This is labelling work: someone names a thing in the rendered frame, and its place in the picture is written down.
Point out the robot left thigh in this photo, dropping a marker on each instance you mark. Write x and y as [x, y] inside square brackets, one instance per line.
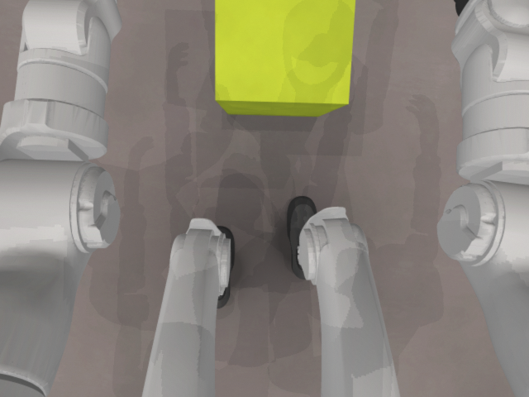
[182, 359]

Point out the robot right forearm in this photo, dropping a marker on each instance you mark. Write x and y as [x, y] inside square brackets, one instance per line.
[491, 45]

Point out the robot right thigh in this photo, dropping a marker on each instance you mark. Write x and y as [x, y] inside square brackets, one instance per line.
[356, 356]

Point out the robot left forearm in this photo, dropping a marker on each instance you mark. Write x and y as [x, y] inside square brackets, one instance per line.
[62, 81]

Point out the robot thigh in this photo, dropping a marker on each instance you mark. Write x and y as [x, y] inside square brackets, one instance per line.
[182, 359]
[356, 356]

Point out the left robot upper arm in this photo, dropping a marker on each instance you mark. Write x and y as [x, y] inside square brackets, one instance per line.
[53, 215]

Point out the carton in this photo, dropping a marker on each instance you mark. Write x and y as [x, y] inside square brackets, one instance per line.
[283, 57]

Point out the right robot upper arm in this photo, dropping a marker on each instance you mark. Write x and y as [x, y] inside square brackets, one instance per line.
[485, 227]

